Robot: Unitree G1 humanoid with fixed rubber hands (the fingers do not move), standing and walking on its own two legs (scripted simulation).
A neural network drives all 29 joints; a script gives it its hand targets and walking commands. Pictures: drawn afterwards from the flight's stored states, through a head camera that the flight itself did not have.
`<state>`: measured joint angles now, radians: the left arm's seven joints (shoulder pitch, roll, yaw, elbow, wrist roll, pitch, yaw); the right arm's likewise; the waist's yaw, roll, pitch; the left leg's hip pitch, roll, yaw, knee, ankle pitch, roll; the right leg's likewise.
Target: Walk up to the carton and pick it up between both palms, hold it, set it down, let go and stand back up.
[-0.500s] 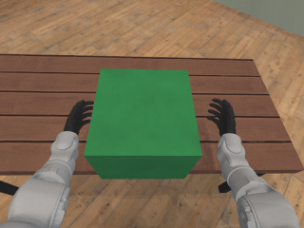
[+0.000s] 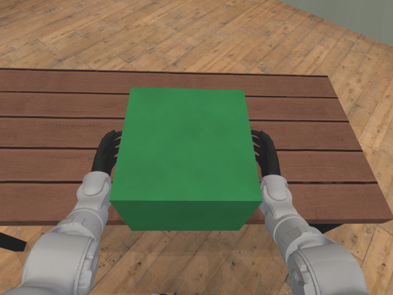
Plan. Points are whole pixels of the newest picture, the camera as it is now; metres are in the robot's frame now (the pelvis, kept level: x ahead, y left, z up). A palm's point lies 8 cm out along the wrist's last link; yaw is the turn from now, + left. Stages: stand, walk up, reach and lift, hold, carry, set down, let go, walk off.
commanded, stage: reach and lift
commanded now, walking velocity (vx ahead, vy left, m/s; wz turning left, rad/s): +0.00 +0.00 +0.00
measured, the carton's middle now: (186, 161) +0.42 +0.03 -0.04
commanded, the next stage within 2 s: none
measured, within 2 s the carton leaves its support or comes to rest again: leaves its support in 1.72 s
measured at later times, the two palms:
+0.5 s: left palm (105, 170) +0.38 +0.21 -0.02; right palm (267, 170) +0.38 -0.14 +0.00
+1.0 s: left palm (105, 170) +0.38 +0.21 -0.02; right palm (267, 170) +0.38 -0.14 +0.00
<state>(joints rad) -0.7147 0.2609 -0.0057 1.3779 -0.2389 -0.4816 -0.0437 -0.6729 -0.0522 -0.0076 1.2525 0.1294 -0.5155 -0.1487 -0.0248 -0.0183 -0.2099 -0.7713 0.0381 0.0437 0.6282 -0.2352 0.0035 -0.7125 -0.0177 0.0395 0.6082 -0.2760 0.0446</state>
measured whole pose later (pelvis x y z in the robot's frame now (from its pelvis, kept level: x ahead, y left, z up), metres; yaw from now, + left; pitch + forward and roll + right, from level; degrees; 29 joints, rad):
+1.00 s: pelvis +0.00 +0.00 +0.00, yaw +0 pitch +22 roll -1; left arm -0.74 0.22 0.17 1.50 -0.11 -0.69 -0.04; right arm -0.68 0.00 -0.29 1.27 -0.18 -0.66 -0.16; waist -0.03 -0.02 -0.17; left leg -0.77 0.04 0.04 0.63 -0.23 0.00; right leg -0.71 -0.02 0.04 0.61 -0.27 0.04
